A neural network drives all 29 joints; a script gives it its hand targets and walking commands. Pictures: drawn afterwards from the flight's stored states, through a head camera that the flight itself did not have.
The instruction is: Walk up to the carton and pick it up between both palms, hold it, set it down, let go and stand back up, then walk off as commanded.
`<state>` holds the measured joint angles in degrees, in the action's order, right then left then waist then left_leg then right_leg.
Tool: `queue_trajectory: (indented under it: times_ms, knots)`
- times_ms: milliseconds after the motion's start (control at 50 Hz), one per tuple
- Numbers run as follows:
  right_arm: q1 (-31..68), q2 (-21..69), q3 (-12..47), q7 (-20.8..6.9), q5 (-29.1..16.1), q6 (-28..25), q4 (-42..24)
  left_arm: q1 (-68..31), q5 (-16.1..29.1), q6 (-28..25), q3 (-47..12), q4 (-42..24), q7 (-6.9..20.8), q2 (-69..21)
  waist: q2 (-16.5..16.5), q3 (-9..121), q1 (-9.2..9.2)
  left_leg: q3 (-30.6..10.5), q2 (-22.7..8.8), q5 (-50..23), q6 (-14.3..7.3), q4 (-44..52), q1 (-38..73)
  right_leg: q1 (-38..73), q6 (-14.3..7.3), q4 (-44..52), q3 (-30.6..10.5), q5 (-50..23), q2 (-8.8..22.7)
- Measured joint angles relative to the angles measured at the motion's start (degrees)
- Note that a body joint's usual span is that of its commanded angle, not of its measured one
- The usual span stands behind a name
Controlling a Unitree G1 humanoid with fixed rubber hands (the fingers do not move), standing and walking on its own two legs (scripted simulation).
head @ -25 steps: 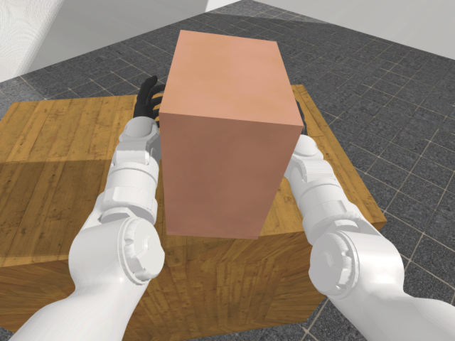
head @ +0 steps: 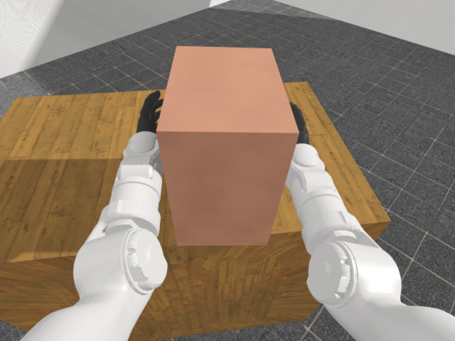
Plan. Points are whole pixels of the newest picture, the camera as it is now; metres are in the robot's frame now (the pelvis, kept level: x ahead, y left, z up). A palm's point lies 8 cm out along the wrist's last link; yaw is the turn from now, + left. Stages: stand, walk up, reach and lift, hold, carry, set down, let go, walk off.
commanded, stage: set down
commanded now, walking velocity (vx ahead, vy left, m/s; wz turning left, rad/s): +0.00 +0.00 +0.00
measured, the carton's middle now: (223, 148) +0.43 +0.04 +0.12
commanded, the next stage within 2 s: none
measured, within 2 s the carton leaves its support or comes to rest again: neither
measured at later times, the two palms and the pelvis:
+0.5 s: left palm (148, 139) +0.43 +0.17 +0.14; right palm (296, 147) +0.43 -0.09 +0.13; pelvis +0.00 +0.00 +0.00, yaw +0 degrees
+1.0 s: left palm (149, 140) +0.44 +0.17 +0.14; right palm (294, 147) +0.43 -0.09 +0.13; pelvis +0.00 +0.00 +0.00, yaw +0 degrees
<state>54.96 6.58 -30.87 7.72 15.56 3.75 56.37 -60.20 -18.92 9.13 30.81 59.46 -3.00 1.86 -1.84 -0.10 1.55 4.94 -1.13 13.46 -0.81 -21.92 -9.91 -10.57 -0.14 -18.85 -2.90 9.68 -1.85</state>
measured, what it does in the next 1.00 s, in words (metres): stands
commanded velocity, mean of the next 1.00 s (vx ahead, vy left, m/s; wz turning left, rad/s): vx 0.00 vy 0.00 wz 0.00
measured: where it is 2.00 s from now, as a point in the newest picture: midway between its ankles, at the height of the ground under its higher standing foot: outside the picture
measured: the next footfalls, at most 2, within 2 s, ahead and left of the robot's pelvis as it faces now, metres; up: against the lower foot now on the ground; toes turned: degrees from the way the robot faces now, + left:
none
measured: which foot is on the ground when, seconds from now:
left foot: down 0.00-1.00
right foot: down 0.00-1.00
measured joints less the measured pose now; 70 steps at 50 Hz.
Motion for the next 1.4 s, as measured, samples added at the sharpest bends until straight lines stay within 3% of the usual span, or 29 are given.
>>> queue_trajectory:
  times_ms: [680, 840, 920, 1060, 1180, 1320, 1400]
  knots:
    - [-1.04, 1.58, -4.59, -3.35, 5.19, -2.35, -2.07, 0.88, -3.08, -2.82, 3.08, 0.0, 1.72, -0.7, 0.03, -0.37, 0.3, 0.0, 0.0, 0.0, 0.0, 0.0, 0.0, 0.0, 0.05, 0.0, 0.0, 0.02, 0.0]
    - [-0.72, 0.74, -4.22, -3.84, 5.2, -3.49, -0.36, 0.83, -3.08, -2.24, 3.05, 0.0, 0.42, -0.75, 0.02, -0.65, 0.3, 0.0, 0.0, 0.0, 0.0, 0.0, -0.01, 0.0, 0.05, 0.0, 0.01, 0.02, 0.0]
    - [-0.56, -0.16, -1.39, -2.45, 5.07, -3.76, 0.66, 0.77, -1.75, -2.08, 1.03, -0.01, -1.16, -0.76, 0.01, -1.04, 0.37, 0.0, 0.0, 0.0, -0.01, 0.0, -0.01, 0.0, 0.06, 0.0, 0.01, 0.02, 0.0]
    - [0.9, -4.26, 6.17, 0.01, -3.18, -3.25, 5.88, 0.68, 3.33, -0.58, -4.77, 0.06, -4.47, -0.26, 0.21, -1.15, 0.97, 0.0, 0.0, 0.01, -0.01, 0.0, -0.01, 0.0, 0.06, 0.0, 0.01, 0.02, 0.0]
    - [0.93, -6.44, 14.0, 2.59, -11.62, -2.37, 8.21, 0.86, 8.77, 0.28, -9.17, 1.05, -5.03, 1.19, 0.4, -1.15, 1.25, 0.0, 0.0, 0.01, -0.01, 0.0, -0.03, -0.03, 0.06, 0.0, 0.01, 0.01, 0.0]
    - [-0.67, -7.85, 20.45, 4.45, -17.9, -3.16, 6.0, 3.34, 11.06, 2.13, -13.06, 0.81, -4.89, 2.1, 0.43, -1.1, 1.44, 0.0, 0.0, -0.13, -0.01, 0.0, -0.03, -0.02, 0.06, 0.0, 0.01, -0.13, 0.0]
    - [-3.34, -8.31, 22.96, 4.59, -20.34, -3.37, 2.77, 8.11, 11.51, 3.61, -13.8, -3.67, -4.56, 2.19, 0.8, -1.1, 1.38, 0.0, 0.0, -0.42, -0.01, 0.0, -0.03, -0.02, 0.06, 0.0, 0.01, -0.37, 0.01]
